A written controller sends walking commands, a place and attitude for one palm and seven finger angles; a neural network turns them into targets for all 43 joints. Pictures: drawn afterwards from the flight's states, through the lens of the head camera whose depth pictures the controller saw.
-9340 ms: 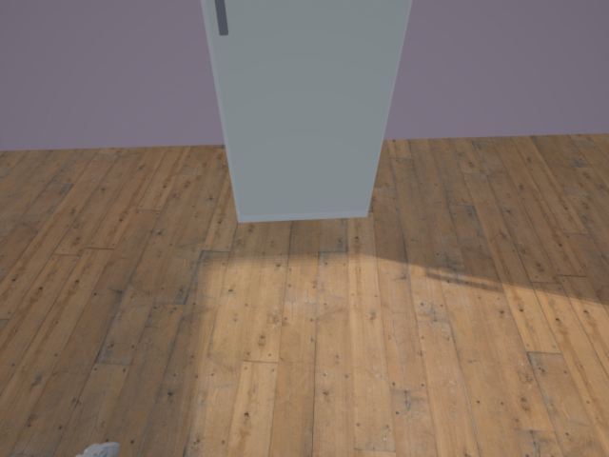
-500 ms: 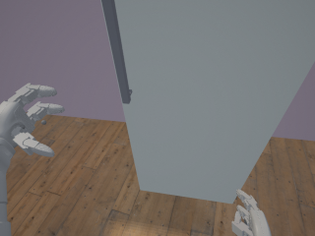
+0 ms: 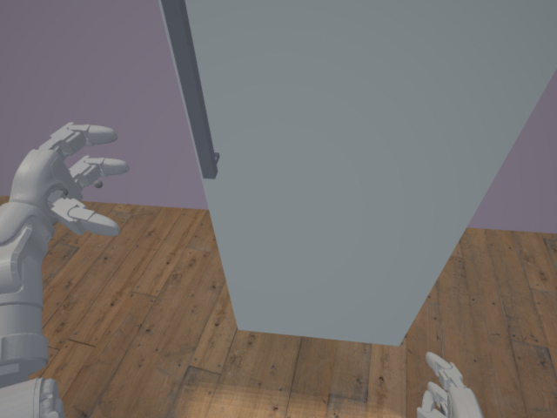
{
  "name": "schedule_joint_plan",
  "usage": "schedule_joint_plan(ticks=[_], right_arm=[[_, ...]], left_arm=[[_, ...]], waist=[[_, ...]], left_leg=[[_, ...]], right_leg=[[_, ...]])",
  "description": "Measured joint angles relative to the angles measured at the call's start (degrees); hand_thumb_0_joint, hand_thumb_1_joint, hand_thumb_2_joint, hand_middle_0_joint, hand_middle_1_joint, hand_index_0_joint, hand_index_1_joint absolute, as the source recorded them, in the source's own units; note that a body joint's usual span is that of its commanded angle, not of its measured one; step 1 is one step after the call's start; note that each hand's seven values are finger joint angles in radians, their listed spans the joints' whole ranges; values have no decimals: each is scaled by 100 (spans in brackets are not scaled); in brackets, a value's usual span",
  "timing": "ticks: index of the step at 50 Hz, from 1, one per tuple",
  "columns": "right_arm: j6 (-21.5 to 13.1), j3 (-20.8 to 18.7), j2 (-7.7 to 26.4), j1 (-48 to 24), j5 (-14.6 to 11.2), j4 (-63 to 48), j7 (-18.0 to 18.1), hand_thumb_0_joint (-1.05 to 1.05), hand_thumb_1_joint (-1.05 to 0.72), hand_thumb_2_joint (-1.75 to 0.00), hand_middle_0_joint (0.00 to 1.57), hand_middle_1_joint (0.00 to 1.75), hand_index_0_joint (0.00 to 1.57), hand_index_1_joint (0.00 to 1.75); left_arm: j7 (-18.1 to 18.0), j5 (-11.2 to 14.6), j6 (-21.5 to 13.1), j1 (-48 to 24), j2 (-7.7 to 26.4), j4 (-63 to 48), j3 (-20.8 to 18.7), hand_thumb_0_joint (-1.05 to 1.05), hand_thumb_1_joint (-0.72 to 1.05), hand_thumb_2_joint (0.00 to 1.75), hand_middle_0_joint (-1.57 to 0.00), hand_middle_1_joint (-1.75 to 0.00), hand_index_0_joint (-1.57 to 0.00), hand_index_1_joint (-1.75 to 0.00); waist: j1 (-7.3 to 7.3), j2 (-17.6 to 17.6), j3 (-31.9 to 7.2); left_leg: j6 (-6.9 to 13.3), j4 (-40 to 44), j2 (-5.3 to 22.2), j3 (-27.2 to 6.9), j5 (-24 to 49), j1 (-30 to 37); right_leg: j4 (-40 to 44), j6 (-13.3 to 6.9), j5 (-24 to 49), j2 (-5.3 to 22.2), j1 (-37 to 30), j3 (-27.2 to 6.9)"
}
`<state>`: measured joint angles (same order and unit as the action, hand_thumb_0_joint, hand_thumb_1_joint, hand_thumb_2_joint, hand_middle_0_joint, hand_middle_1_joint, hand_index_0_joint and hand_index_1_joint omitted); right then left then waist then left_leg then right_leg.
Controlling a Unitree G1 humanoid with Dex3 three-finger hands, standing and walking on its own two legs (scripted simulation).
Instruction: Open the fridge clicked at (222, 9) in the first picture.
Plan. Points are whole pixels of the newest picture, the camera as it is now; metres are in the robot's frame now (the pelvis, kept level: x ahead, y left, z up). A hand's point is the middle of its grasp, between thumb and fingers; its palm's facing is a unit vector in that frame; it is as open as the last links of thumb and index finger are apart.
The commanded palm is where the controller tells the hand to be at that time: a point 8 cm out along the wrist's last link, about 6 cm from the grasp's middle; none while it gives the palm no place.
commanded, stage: move the hooked fingers beside the handle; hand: left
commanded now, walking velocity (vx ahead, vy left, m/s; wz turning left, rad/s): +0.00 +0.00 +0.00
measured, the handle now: (196, 85) +0.52 +0.17 +0.25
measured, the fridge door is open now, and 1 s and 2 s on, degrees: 0 0 0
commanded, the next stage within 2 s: feel for the door with the fingertips in 1.82 s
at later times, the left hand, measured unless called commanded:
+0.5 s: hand (131, 158) +0.40 +0.24 +0.20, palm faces +0.00 -1.00 -0.04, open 14.0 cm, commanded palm +0.38 +0.29 +0.20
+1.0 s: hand (161, 131) +0.47 +0.22 +0.19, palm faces -0.02 -1.00 -0.01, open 14.0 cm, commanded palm +0.46 +0.27 +0.19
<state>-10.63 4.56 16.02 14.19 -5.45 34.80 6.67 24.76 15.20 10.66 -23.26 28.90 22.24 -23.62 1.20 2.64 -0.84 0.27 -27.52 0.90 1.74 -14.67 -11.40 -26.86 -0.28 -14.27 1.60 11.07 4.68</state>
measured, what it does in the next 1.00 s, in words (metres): stands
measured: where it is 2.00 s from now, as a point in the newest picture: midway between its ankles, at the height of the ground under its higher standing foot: outside the picture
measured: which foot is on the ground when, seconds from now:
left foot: down 0.00-1.00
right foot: down 0.00-1.00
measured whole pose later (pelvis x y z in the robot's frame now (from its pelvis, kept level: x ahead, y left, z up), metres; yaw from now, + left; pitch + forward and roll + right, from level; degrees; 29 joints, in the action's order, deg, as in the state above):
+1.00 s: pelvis +0.01 +0.00 +0.00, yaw -2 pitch +5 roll +0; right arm -5.9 2.5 17.2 21.2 -4.1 39.1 6.1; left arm 21.3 8.9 -2.4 -51.1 32.7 59.3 -21.4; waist -4.5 1.4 -1.7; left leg 0.6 -29.0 1.4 3.1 -15.4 -18.5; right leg -27.8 0.0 -14.1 1.2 18.5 3.2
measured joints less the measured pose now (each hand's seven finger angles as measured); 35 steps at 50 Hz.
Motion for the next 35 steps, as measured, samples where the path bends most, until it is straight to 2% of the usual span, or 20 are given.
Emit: schedule_joint_plan(ticks=[11, 28, 35], right_arm=[[100, -44, 8, 66, 9, 73, -10, 1, -90, -90, 20, 30, 20, 30], [284, -116, 41, 191, 22, 145, -24, 1, -90, -90, 20, 30, 20, 30], [339, -129, 62, 266, 37, 238, -2, 1, -90, -90, 20, 30, 20, 30]], left_arm=[[-227, -116, -40, -434, -142, 399, 213, -2, -50, 30, -30, -120, -31, -120], [-290, -264, -315, -1168, -22, 1420, 279, -2, -50, 30, -30, -120, -31, -120], [-341, -376, -596, -1734, 95, 2203, 347, -2, -50, 30, -30, -120, -31, -120]], waist=[[-91, -11, -34], [-188, -39, -88], [-269, -87, -57]], left_leg=[[12, 44, -8, 47, 8, -62], [0, 24, 21, 48, -18, -186], [0, -39, 28, 24, -23, -325]], right_leg=[[6, 12, 5, 7, 98, -49], [19, -1, 0, -25, 211, -54], [-6, -5, 8, -30, 324, -32]])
